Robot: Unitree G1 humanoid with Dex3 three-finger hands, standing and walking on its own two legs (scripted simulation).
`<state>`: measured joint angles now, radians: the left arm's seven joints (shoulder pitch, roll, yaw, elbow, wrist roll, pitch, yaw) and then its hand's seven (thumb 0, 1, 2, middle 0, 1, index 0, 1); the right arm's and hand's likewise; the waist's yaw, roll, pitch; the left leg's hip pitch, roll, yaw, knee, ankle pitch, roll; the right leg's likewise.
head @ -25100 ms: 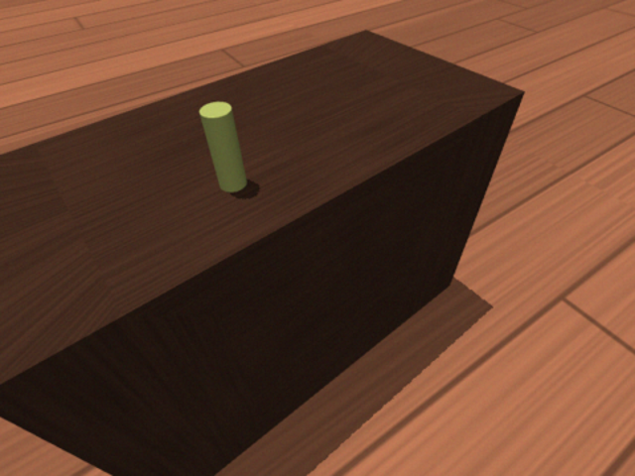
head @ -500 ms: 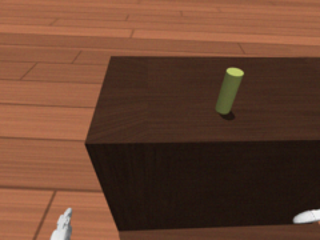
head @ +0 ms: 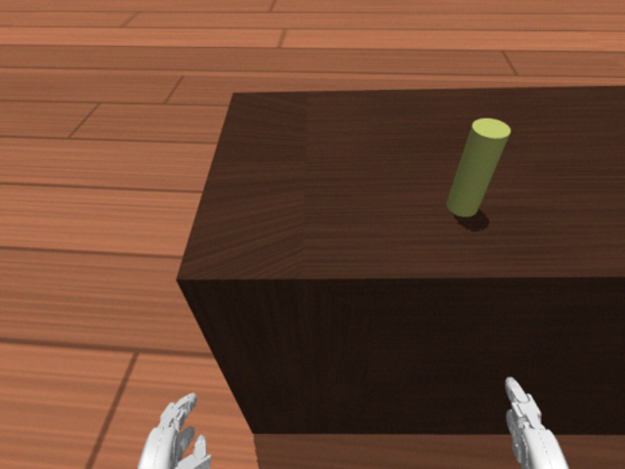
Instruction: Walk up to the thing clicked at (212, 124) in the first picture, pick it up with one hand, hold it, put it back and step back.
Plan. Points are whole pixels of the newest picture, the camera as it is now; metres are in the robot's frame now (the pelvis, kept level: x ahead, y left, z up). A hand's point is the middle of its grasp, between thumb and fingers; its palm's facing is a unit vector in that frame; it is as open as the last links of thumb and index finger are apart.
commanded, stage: home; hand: right
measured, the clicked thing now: (475, 171) +0.52 -0.23 +0.10
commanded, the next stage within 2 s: none
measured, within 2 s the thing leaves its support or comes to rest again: neither
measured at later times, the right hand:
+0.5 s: hand (461, 437) +0.20 -0.17 -0.10, palm faces +0.08 +0.97 -0.23, open 17.4 cm
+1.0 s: hand out of the picture +0.07 -0.28 -0.14, palm faces -0.10 +0.91 -0.40, open 17.5 cm
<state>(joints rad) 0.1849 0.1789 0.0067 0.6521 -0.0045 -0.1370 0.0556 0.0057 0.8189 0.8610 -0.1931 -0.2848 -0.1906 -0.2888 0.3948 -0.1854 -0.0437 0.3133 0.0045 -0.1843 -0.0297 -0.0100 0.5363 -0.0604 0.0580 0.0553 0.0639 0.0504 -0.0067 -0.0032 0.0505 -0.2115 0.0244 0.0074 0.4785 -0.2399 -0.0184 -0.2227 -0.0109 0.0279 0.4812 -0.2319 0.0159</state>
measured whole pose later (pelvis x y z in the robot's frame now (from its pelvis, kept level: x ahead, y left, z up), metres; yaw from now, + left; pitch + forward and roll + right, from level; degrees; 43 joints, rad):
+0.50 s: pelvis +0.02 +0.00 +0.00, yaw +1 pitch +1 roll +0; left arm 0.22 0.20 0.00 0.69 -0.01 -0.05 0.04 0.01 0.90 0.91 -0.20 -0.30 -0.20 -0.30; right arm 0.22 -0.16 -0.01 0.58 0.00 -0.11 -0.10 -0.01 0.52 -0.06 0.06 0.06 0.06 0.05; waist 0.00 -0.01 0.02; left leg -0.25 0.02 -0.02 0.52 -0.28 -0.02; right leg -0.25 -0.02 0.00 0.53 -0.29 0.01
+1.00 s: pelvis +0.00 -0.02 +0.00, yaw +2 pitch -3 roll +0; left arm 0.17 0.38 -0.01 1.07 0.02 0.02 -0.01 0.01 0.90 0.91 -0.20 -0.30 -0.20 -0.30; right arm 0.20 -0.39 0.03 1.06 -0.01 -0.02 -0.01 0.00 0.55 -0.04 0.05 0.05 0.06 0.04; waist 0.01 -0.01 0.04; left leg -0.15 0.04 -0.04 0.41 -0.21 -0.04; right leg -0.15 0.00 -0.02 0.42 -0.21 -0.01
